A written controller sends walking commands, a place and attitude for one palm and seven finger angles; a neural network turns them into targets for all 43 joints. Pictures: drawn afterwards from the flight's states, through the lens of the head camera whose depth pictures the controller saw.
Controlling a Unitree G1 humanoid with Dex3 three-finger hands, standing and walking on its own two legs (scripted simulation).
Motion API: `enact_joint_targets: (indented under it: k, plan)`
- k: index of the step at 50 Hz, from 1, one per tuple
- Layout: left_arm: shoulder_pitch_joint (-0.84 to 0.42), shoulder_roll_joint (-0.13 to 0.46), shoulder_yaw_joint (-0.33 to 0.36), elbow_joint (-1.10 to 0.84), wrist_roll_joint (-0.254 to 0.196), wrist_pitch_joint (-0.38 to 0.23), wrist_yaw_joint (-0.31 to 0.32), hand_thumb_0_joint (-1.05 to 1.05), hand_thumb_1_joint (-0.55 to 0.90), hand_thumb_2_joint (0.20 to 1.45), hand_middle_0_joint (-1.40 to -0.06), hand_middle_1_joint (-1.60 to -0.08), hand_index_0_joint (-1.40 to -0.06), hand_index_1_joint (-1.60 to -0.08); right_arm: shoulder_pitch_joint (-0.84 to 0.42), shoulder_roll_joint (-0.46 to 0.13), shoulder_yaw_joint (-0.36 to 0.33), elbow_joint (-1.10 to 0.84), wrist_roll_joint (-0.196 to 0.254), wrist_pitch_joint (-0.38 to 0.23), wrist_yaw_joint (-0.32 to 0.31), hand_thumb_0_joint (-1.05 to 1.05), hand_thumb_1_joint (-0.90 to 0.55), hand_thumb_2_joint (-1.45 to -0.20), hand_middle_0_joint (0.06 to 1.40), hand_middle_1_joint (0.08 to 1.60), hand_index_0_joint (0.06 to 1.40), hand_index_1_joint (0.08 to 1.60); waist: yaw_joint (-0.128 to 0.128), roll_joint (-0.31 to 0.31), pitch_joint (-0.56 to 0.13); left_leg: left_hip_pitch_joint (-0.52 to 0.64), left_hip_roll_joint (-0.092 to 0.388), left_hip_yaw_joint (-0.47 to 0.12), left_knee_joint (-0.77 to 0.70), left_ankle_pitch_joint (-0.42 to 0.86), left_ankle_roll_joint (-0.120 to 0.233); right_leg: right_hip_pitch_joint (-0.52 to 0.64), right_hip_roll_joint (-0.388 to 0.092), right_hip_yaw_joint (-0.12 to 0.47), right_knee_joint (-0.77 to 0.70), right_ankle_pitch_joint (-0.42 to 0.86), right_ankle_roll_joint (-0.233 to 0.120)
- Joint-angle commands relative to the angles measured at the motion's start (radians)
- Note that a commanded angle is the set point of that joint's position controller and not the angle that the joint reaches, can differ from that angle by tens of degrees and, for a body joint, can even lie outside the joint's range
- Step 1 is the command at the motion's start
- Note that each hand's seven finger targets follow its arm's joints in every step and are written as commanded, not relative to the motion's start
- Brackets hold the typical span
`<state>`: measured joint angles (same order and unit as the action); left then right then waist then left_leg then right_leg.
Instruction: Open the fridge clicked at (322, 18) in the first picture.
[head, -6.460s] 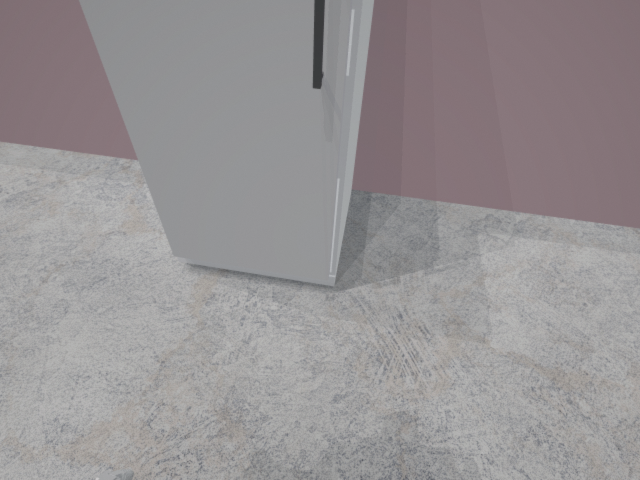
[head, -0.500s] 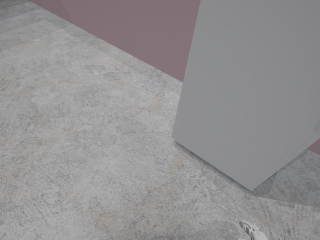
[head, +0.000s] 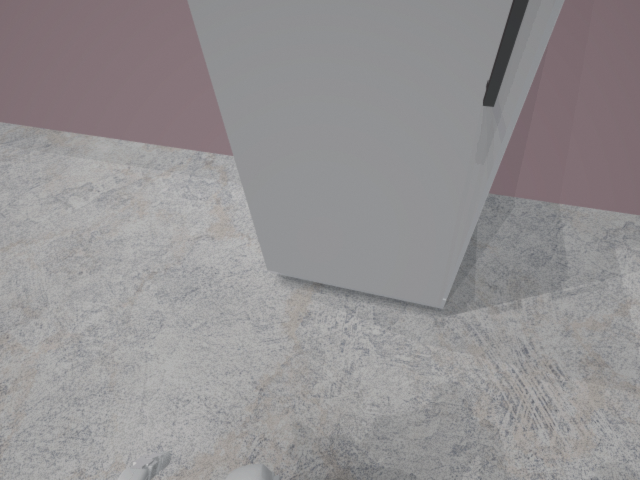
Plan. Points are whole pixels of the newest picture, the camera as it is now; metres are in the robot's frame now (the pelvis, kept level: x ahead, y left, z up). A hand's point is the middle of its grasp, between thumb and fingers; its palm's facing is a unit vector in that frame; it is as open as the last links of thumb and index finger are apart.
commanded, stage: turn to face it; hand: right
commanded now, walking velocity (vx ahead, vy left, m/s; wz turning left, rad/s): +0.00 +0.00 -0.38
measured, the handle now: out of the picture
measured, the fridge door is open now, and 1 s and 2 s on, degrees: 0 0 0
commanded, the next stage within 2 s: take the last steps up to it in 0.38 s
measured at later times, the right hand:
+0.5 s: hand out of the picture +0.03 -0.17 -0.14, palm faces +0.20 +0.94 -0.27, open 7.4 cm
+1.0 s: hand out of the picture -0.12 -0.16 -0.17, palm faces +0.31 +0.94 -0.12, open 7.4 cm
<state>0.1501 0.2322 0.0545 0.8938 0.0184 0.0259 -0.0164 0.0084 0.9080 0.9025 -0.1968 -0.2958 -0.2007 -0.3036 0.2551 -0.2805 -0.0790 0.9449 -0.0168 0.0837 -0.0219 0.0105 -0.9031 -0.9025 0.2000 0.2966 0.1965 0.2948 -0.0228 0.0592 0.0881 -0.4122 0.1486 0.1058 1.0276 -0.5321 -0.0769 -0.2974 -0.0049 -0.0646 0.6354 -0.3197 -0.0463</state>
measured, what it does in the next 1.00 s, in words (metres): steps on the spot: left foot, then right foot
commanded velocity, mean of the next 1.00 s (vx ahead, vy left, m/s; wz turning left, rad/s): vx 0.16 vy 0.02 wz -0.12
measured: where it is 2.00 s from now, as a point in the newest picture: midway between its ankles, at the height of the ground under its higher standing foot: (351, 459)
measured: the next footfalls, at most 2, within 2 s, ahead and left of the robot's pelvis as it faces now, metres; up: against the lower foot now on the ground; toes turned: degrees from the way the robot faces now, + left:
left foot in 0.44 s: +0.03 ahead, +0.14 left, +0.00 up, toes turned -6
right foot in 0.90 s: +0.01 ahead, -0.13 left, +0.00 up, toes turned -21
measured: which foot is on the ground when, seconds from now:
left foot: up 0.00-0.42, down 0.44-0.90, up 0.92-1.00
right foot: down 0.00-0.44, up 0.46-0.88, down 0.90-1.00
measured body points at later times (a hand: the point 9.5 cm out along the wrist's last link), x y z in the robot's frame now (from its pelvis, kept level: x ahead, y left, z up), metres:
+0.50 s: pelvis -0.03 +0.03 +0.01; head -0.02 +0.06 +0.46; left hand +0.04 +0.27 -0.16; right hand +0.02 -0.22 -0.12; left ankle -0.01 +0.14 -0.73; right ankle +0.00 -0.09 -0.71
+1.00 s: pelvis +0.01 -0.03 +0.01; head -0.01 -0.05 +0.46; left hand +0.12 +0.19 -0.12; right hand -0.14 -0.21 -0.16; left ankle +0.00 +0.11 -0.68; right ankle -0.03 -0.12 -0.73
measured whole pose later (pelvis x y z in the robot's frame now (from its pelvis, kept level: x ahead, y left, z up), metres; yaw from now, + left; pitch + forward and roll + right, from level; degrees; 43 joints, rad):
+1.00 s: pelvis +0.01 -0.03 +0.01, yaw -12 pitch -2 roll +1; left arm 0.25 0.15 0.05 1.02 0.03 -0.04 0.02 0.00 0.92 0.90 -0.20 -0.30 -0.20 -0.30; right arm 0.47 -0.16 -0.05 1.17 -0.03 0.03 0.01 0.01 -0.91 -0.90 0.20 0.30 0.20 0.29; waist -0.03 0.04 -0.01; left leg -0.32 0.08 0.08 0.90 -0.43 0.01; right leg -0.17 -0.05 -0.14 0.50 -0.31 -0.03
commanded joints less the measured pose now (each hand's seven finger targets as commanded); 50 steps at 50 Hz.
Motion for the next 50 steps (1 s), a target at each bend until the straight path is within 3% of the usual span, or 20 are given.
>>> enact_joint_targets:
  k: [1,6,13,19,20,21,22,23,24,27,29,34,39,41,43,44,45,46,47,50]
  plan:
    - [0.034,0.183,0.036,-0.038,0.004,-0.018,0.031,0.0,0.9,0.9,-0.2,-0.3,-0.2,-0.3,-0.059,-0.061,-0.008,-0.091,0.001,-0.048,0.007,0.0,-0.9,-0.9,0.2,0.3,0.2,0.3,0.037,-0.238,-0.094,-0.136,-0.016,-0.086,0.141,0.114,-0.007,0.145,-0.243,0.268,-0.29,0.531,-0.101]
    - [0.067,0.172,0.034,-0.027,0.0,-0.019,0.033,0.0,0.9,0.9,-0.2,-0.3,-0.2,-0.3,-0.049,-0.054,-0.001,-0.072,0.002,-0.043,0.005,0.0,-0.9,-0.9,0.2,0.3,0.2,0.3,0.044,-0.166,-0.111,-0.106,-0.04,-0.088,0.05,0.155,-0.019,0.169,-0.23,0.292,-0.326,0.421,-0.113]
    - [0.101,0.158,0.037,-0.005,0.007,-0.01,0.032,0.0,0.9,0.9,-0.2,-0.3,-0.2,-0.3,-0.101,-0.027,0.005,-0.09,0.003,-0.045,-0.001,0.0,-0.9,-0.9,0.2,0.3,0.2,0.3,0.063,-0.186,-0.089,-0.046,-0.071,-0.094,-0.134,0.093,-0.006,0.139,-0.23,0.399,-0.354,0.263,-0.137]
    - [0.074,0.143,0.04,0.007,0.005,-0.005,0.029,0.0,0.9,0.9,-0.2,-0.3,-0.2,-0.3,0.003,-0.003,0.009,-0.055,0.012,-0.065,-0.01,0.0,-0.9,-0.9,0.2,0.3,0.2,0.3,0.014,-0.185,-0.134,0.214,-0.12,-0.07,-0.49,0.231,0.022,0.039,-0.174,0.403,-0.279,0.302,-0.101]
    - [0.068,0.127,0.037,0.01,-0.002,-0.006,0.027,0.0,0.9,0.9,-0.2,-0.3,-0.2,-0.3,0.034,-0.016,0.008,-0.043,0.012,-0.074,-0.013,0.0,-0.9,-0.9,0.2,0.3,0.2,0.3,-0.003,-0.149,-0.147,0.313,-0.102,-0.077,-0.625,0.321,0.025,-0.018,-0.14,0.376,-0.234,0.254,-0.064]
    - [0.087,0.08,0.032,0.012,-0.011,-0.007,0.022,0.0,0.9,0.9,-0.2,-0.3,-0.2,-0.3,0.045,-0.06,0.001,-0.041,0.003,-0.085,-0.019,0.0,-0.9,-0.9,0.2,0.3,0.2,0.3,-0.003,-0.022,-0.153,0.413,0.008,-0.185,-0.73,0.314,0.055,-0.121,-0.069,0.305,-0.13,0.142,-0.007]
    - [0.092,0.02,0.021,-0.008,-0.014,-0.007,0.018,0.0,0.9,0.9,-0.2,-0.3,-0.2,-0.3,0.045,-0.146,-0.016,-0.046,-0.01,-0.095,-0.024,0.0,-0.9,-0.9,0.2,0.3,0.2,0.3,-0.005,0.234,-0.126,0.435,0.238,-0.42,-0.786,0.374,0.147,-0.268,0.065,0.144,0.059,-0.109,0.065]
    - [0.058,0.073,0.039,-0.016,-0.003,0.005,0.021,0.0,0.9,0.9,-0.2,-0.3,-0.2,-0.3,0.033,-0.156,-0.012,-0.066,-0.005,-0.088,-0.021,0.0,-0.9,-0.9,0.2,0.3,0.2,0.3,-0.017,0.176,-0.096,0.267,0.324,-0.431,-0.795,0.415,0.226,-0.228,0.053,0.145,0.243,-0.234,0.066]
    - [0.062,0.076,0.046,0.002,0.003,0.021,0.019,0.0,0.9,0.9,-0.2,-0.3,-0.2,-0.3,-0.024,-0.112,-0.009,-0.072,-0.003,-0.088,-0.025,0.0,-0.9,-0.9,0.2,0.3,0.2,0.3,0.01,0.137,-0.061,0.176,0.267,-0.372,-0.808,0.33,0.241,-0.209,0.028,0.176,0.355,-0.189,0.062]
    - [0.126,0.056,0.041,0.058,0.012,0.025,0.004,0.0,0.9,0.9,-0.2,-0.3,-0.2,-0.3,-0.047,-0.037,0.01,-0.053,0.002,-0.1,-0.015,0.0,-0.9,-0.9,0.2,0.3,0.2,0.3,0.044,0.078,-0.011,0.187,0.136,-0.254,-0.844,0.152,0.172,-0.244,-0.004,0.121,0.473,-0.04,0.074]
    - [0.125,0.042,0.038,0.07,0.017,0.015,-0.001,0.0,0.9,0.9,-0.2,-0.3,-0.2,-0.3,0.023,-0.018,0.016,-0.023,0.0,-0.117,-0.009,0.0,-0.9,-0.9,0.2,0.3,0.2,0.3,0.023,0.098,-0.003,0.239,0.11,-0.216,-0.851,0.15,0.155,-0.27,-0.021,0.092,0.464,0.017,0.084]
    - [0.047,0.026,0.033,0.061,0.017,-0.005,-0.006,0.0,0.9,0.9,-0.2,-0.3,-0.2,-0.3,0.146,-0.014,0.017,0.042,-0.012,-0.135,-0.004,0.0,-0.9,-0.9,0.2,0.3,0.2,0.3,-0.021,0.098,0.041,0.273,0.143,-0.257,-0.9,0.026,0.194,-0.279,-0.074,0.042,0.311,0.008,0.083]
    - [0.008,-0.005,0.017,0.056,0.007,-0.028,-0.007,0.0,0.9,0.9,-0.2,-0.3,-0.2,-0.3,0.194,-0.04,0.01,0.095,-0.02,-0.133,0.004,0.0,-0.9,-0.9,0.2,0.3,0.2,0.3,-0.037,0.111,0.036,0.247,0.154,-0.245,-0.884,0.054,0.227,-0.15,-0.066,-0.018,0.076,-0.085,0.065]
    - [0.066,-0.018,0.009,0.079,0.005,-0.043,-0.002,0.0,0.9,0.9,-0.2,-0.3,-0.2,-0.3,0.177,-0.038,0.007,0.111,-0.015,-0.13,0.007,0.0,-0.9,-0.9,0.2,0.3,0.2,0.3,-0.007,0.104,-0.002,0.23,0.118,-0.196,-0.823,0.1,0.212,-0.03,-0.046,-0.049,-0.056,-0.041,0.058]
    - [0.167,-0.004,0.007,0.121,0.002,-0.06,0.009,0.0,0.9,0.9,-0.2,-0.3,-0.2,-0.3,0.161,-0.016,0.012,0.124,-0.003,-0.122,0.011,0.0,-0.9,-0.9,0.2,0.3,0.2,0.3,0.041,0.018,-0.039,0.087,0.055,-0.125,-0.712,0.072,0.167,0.227,-0.023,-0.08,-0.213,0.05,0.06]
    - [0.253,0.05,0.018,0.151,0.0,-0.069,0.021,0.0,0.9,0.9,-0.2,-0.3,-0.2,-0.3,0.157,0.022,0.022,0.118,0.001,-0.12,0.016,0.0,-0.9,-0.9,0.2,0.3,0.2,0.3,0.082,-0.127,-0.079,-0.042,0.004,-0.079,-0.555,0.07,0.128,0.392,-0.115,0.042,-0.27,-0.017,0.039]
    - [0.349,0.143,0.042,0.175,0.008,-0.074,0.029,0.0,0.9,0.9,-0.2,-0.3,-0.2,-0.3,0.145,0.082,0.035,0.096,0.004,-0.119,0.023,0.0,-0.9,-0.9,0.2,0.3,0.2,0.3,0.119,-0.375,-0.098,-0.208,-0.092,0.035,-0.29,0.028,0.079,0.465,-0.35,0.36,-0.396,-0.197,-0.037]
    - [0.397,0.188,0.05,0.178,0.01,-0.065,0.036,0.0,0.9,0.9,-0.2,-0.3,-0.2,-0.3,0.077,0.065,0.033,0.064,-0.006,-0.118,0.023,0.0,-0.9,-0.9,0.2,0.3,0.2,0.3,0.14,-0.335,-0.046,-0.275,-0.097,-0.003,-0.121,-0.027,0.082,0.404,-0.45,0.475,-0.483,-0.268,-0.101]
    - [0.34,0.178,0.048,0.164,0.009,-0.059,0.036,0.0,0.9,0.9,-0.2,-0.3,-0.2,-0.3,0.044,0.04,0.024,0.058,-0.013,-0.109,0.024,0.0,-0.9,-0.9,0.2,0.3,0.2,0.3,0.122,-0.263,0.008,-0.266,-0.055,-0.049,-0.037,0.006,0.096,0.292,-0.45,0.452,-0.512,-0.373,-0.111]
    - [0.244,0.054,0.007,0.15,0.008,-0.078,0.046,0.0,0.9,0.9,-0.2,-0.3,-0.2,-0.3,0.06,0.066,0.018,0.102,-0.018,-0.104,0.041,0.0,-0.9,-0.9,0.2,0.3,0.2,0.3,0.063,-0.185,0.137,-0.246,-0.016,-0.079,0.065,0.202,0.084,0.13,-0.348,0.269,-0.539,-0.158,-0.075]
